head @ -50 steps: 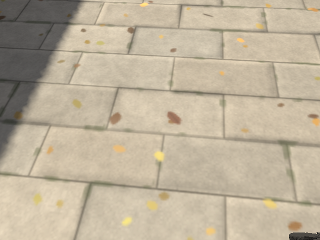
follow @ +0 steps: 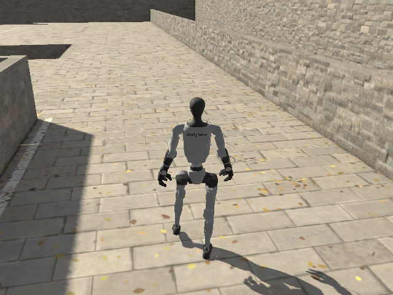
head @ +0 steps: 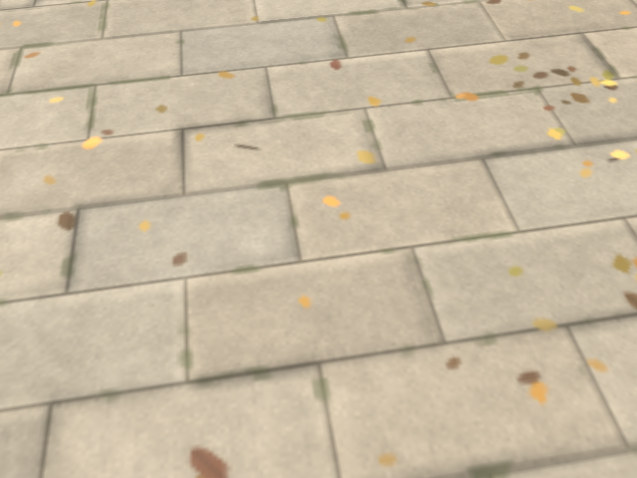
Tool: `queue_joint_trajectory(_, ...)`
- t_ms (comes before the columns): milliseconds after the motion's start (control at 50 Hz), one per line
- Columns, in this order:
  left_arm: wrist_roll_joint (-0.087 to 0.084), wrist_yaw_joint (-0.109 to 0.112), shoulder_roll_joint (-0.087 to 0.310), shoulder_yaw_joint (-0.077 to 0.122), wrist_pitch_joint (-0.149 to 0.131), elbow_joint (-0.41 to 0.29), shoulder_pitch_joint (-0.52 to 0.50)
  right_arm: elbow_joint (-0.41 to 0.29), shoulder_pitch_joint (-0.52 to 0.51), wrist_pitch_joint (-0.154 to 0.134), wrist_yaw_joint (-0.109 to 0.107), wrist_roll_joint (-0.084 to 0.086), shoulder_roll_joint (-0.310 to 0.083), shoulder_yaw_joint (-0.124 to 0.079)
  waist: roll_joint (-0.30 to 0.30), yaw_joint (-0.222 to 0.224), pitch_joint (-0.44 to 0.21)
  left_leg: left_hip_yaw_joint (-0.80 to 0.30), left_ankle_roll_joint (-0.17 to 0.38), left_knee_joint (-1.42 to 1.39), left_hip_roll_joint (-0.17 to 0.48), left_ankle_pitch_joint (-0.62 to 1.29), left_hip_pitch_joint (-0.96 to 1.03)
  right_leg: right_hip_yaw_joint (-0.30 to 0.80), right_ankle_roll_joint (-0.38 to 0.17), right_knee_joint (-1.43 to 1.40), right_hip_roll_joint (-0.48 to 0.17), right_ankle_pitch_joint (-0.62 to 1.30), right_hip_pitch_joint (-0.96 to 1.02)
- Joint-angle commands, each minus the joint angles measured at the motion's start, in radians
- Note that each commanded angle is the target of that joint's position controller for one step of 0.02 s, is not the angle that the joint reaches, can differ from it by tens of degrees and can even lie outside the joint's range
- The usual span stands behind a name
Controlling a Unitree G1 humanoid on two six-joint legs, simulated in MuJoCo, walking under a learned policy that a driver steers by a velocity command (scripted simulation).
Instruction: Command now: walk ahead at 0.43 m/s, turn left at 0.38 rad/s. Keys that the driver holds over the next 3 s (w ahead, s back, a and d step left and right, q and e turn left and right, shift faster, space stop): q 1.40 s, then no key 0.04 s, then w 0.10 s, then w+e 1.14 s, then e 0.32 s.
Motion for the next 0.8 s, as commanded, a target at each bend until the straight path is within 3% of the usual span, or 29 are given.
queue_joint_trajectory(20, -0.005, 0.018, 0.148, 0.033, -0.013, -0.059, -0.064, -0.086, -0.09, -0.015, 0.019, -0.013, -0.014, 0.006, -0.085, 0.003, 0.074, 0.055, 0.011, -0.16, -0.012, 0.127, 0.071, 0.012, -0.115, -0.088, -0.263, 0.429, -0.089)
queue_joint_trajectory(60, -0.014, 0.028, 0.166, 0.039, 0.007, -0.043, -0.042, -0.121, -0.126, -0.017, 0.035, -0.018, -0.017, 0.006, -0.094, 0.014, 0.067, 0.094, 0.022, -0.217, -0.033, 0.095, 0.078, -0.013, -0.1, -0.018, -0.281, 0.569, -0.023)
queue_joint_trajectory(100, -0.027, 0.041, 0.189, 0.047, 0.029, -0.042, -0.049, -0.146, -0.11, -0.016, 0.052, -0.017, -0.043, -0.006, -0.125, -0.005, 0.031, 0.122, 0.047, -0.243, -0.064, 0.0, 0.104, -0.02, -0.079, 0.074, -0.301, 0.716, 0.049)
queue_joint_trajectory(140, -0.036, 0.056, 0.211, 0.054, 0.051, -0.055, -0.08, -0.136, 0.004, -0.013, 0.059, -0.018, -0.092, -0.031, -0.151, -0.068, -0.044, 0.163, 0.082, -0.263, -0.128, -0.094, 0.236, -0.028, -0.046, 0.26, -0.293, 0.901, 0.076)
queue_joint_trajectory(160, -0.04, 0.059, 0.203, 0.05, 0.058, -0.063, -0.099, -0.11, 0.126, -0.014, 0.052, -0.018, -0.137, -0.056, -0.125, -0.134, -0.106, 0.165, 0.112, -0.341, -0.166, -0.026, 0.397, -0.046, -0.012, 0.441, -0.253, 0.863, 0.036)
queue_joint_trajectory(180, -0.024, 0.057, 0.176, 0.038, 0.051, -0.075, -0.064, -0.104, 0.205, -0.011, 0.029, -0.021, -0.215, -0.081, -0.012, -0.166, -0.182, 0.026, 0.162, -0.373, -0.083, 0.324, 0.631, -0.055, 0.052, 0.717, -0.184, 0.56, -0.134)
queue_joint_trajectory(200, 0.033, 0.037, 0.038, -0.002, 0.037, -0.097, 0.087, -0.128, 0.167, -0.004, 0.011, -0.032, -0.304, -0.088, 0.246, -0.03, -0.301, -0.349, 0.349, -0.248, 0.182, 0.809, 0.984, 0.007, 0.125, 1.1, -0.013, -0.465, -0.525)
queue_joint_trajectory(220, 0.003, 0.019, 0.111, -0.004, 0.02, -0.092, 0.08, -0.172, 0.187, -0.005, 0.017, -0.037, -0.267, -0.075, 0.134, -0.099, -0.527, -0.607, 0.463, -0.36, 0.276, 0.632, 1.064, 0.239, 0.12, 1.259, 0.027, -0.51, -0.598)
queue_joint_trajectory(240, -0.035, 0.015, 0.167, 0.012, 0.019, -0.113, -0.039, -0.19, 0.137, 0.0, 0.02, -0.033, -0.215, -0.067, 0.03, -0.129, -0.439, -0.489, 0.413, -0.411, 0.221, 0.472, 0.981, 0.272, 0.097, 1.243, -0.025, -0.411, -0.643)
queue_joint_trajectory(260, -0.032, 0.024, 0.16, 0.009, 0.027, -0.133, -0.098, -0.192, 0.075, 0.006, 0.015, -0.012, -0.171, -0.055, -0.034, -0.101, -0.298, -0.402, 0.36, -0.442, 0.172, 0.322, 0.839, 0.247, 0.09, 1.164, -0.059, -0.32, -0.68)
queue_joint_trajectory(280, -0.017, 0.037, 0.158, 0.011, 0.041, -0.127, -0.119, -0.2, 0.029, 0.015, 0.008, -0.003, -0.139, -0.044, -0.064, -0.073, -0.198, -0.348, 0.329, -0.48, 0.137, 0.238, 0.684, 0.241, 0.095, 1.096, -0.089, -0.272, -0.659)
queue_joint_trajectory(320, -0.009, 0.046, 0.165, 0.019, 0.072, -0.134, -0.096, -0.218, -0.016, 0.026, 0.0, -0.025, -0.135, -0.043, -0.008, -0.018, -0.137, -0.303, 0.304, -0.537, 0.087, 0.159, 0.479, 0.24, 0.095, 0.997, -0.098, -0.224, -0.539)
queue_joint_trajectory(360, -0.002, 0.053, 0.13, 0.011, 0.079, -0.125, -0.073, -0.222, -0.026, 0.027, -0.008, -0.032, -0.153, -0.051, 0.015, -0.003, -0.137, -0.25, 0.296, -0.536, 0.055, 0.24, 0.41, 0.219, 0.109, 0.889, -0.083, -0.203, -0.495)
queue_joint_trajectory(400, 0.002, 0.06, 0.116, 0.006, 0.082, -0.125, -0.087, -0.221, -0.013, 0.035, -0.022, -0.026, -0.173, -0.059, 0.018, -0.011, -0.169, -0.244, 0.288, -0.518, 0.045, 0.248, 0.421, 0.222, 0.128, 0.803, -0.07, -0.16, -0.494)
queue_joint_trajectory(440, -0.002, 0.06, 0.115, 0.004, 0.087, -0.127, -0.113, -0.23, -0.021, 0.051, -0.036, -0.016, -0.178, -0.062, 0.031, -0.022, -0.187, -0.26, 0.263, -0.517, 0.027, 0.087, 0.422, 0.234, 0.139, 0.735, -0.063, -0.097, -0.488)
queue_joint_trajectory(480, -0.007, 0.057, 0.114, 0.005, 0.09, -0.137, -0.151, -0.241, -0.033, 0.067, -0.045, -0.014, -0.174, -0.061, 0.056, -0.035, -0.166, -0.288, 0.237, -0.53, 0.004, -0.117, 0.402, 0.242, 0.141, 0.664, -0.053, -0.057, -0.48)
queue_joint_trajectory(520, -0.01, 0.052, 0.115, 0.005, 0.085, -0.147, -0.179, -0.247, -0.034, 0.077, -0.047, -0.016, -0.172, -0.061, 0.085, -0.048, -0.141, -0.324, 0.225, -0.532, -0.004, -0.226, 0.396, 0.246, 0.137, 0.588, -0.042, -0.054, -0.463)
queue_joint_trajectory(580, -0.016, 0.04, 0.123, 0.011, 0.064, -0.153, -0.188, -0.252, -0.019, 0.086, -0.043, -0.016, -0.167, -0.062, 0.115, -0.063, -0.136, -0.389, 0.217, -0.492, 0.002, -0.183, 0.443, 0.247, 0.119, 0.464, -0.023, -0.089, -0.416)
queue_joint_trajectory(620, -0.02, 0.031, 0.125, 0.018, 0.051, -0.142, -0.145, -0.26, -0.033, 0.093, -0.043, -0.007, -0.158, -0.059, 0.122, -0.032, -0.136, -0.413, 0.192, -0.442, -0.016, -0.121, 0.453, 0.23, 0.093, 0.284, -0.016, -0.028, -0.32)
queue_joint_trajectory(640, -0.017, 0.028, 0.143, 0.028, 0.047, -0.132, -0.112, -0.263, -0.03, 0.097, -0.045, -0.001, -0.142, -0.054, 0.106, -0.015, -0.134, -0.397, 0.158, -0.398, -0.051, -0.145, 0.417, 0.238, 0.073, 0.169, -0.052, 0.059, -0.225)
queue_joint_trajectory(660, 0.001, 0.033, 0.212, 0.045, 0.051, -0.139, -0.094, -0.268, 0.008, 0.098, -0.044, -0.006, -0.092, -0.04, -0.038, -0.036, -0.157, -0.303, 0.101, -0.238, -0.125, -0.373, 0.313, 0.39, 0.001, 0.12, -0.248, 0.111, -0.107)
queue_joint_trajectory(680, 0.033, 0.034, 0.284, 0.062, 0.065, -0.129, -0.114, -0.306, 0.006, 0.087, -0.039, 0.002, -0.092, -0.043, -0.363, -0.077, -0.092, -0.076, 0.04, -0.048, -0.283, -0.611, 0.101, 0.631, -0.164, 0.068, -0.423, 0.31, -0.102)
queue_joint_trajectory(700, 0.037, 0.035, 0.225, 0.052, 0.063, -0.158, -0.144, -0.289, 0.019, 0.074, -0.035, -0.02, -0.182, -0.069, -0.302, -0.057, -0.1, -0.081, -0.005, 0.196, -0.213, -0.63, 0.072, 0.665, -0.23, 0.077, -0.48, 0.374, -0.122)
queue_joint_trajectory(720, 0.026, 0.041, 0.176, 0.039, 0.064, -0.174, -0.179, -0.262, 0.033, 0.077, -0.031, -0.01, -0.207, -0.083, -0.216, -0.064, -0.098, -0.078, -0.022, 0.288, -0.195, -0.567, 0.081, 0.556, -0.197, 0.104, -0.426, 0.384, -0.136)
queue_joint_trajectory(740, 0.011, 0.044, 0.152, 0.033, 0.068, -0.181, -0.212, -0.236, 0.055, 0.091, -0.036, -0.006, -0.186, -0.083, -0.17, -0.076, -0.081, -0.059, -0.043, 0.333, -0.183, -0.515, 0.081, 0.456, -0.149, 0.124, -0.357, 0.367, -0.137)
queue_joint_trajectory(760, -0.005, 0.048, 0.14, 0.028, 0.071, -0.182, -0.221, -0.232, 0.058, 0.102, -0.039, -0.008, -0.165, -0.078, -0.167, -0.068, -0.067, -0.048, -0.06, 0.381, -0.174, -0.467, 0.057, 0.402, -0.132, 0.133, -0.33, 0.372, -0.125)
queue_joint_trajectory(800, -0.003, 0.054, 0.143, 0.026, 0.082, -0.178, -0.207, -0.245, 0.032, 0.112, -0.034, 0.002, -0.112, -0.061, -0.185, -0.051, -0.048, 0.007, -0.08, 0.35, -0.158, -0.413, 0.062, 0.302, -0.129, 0.119, -0.285, 0.386, -0.129)
Next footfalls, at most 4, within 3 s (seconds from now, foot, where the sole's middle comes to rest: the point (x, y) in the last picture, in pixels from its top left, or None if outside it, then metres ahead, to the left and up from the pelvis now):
0.18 left None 0.27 0.13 -0.78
0.66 right None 0.33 -0.08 -0.78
1.06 left None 0.17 0.14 -0.78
1.52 right None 0.34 -0.01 -0.78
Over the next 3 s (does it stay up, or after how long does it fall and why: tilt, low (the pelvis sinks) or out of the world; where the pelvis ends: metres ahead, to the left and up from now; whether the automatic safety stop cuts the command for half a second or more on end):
stays up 0.70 0.40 -0.01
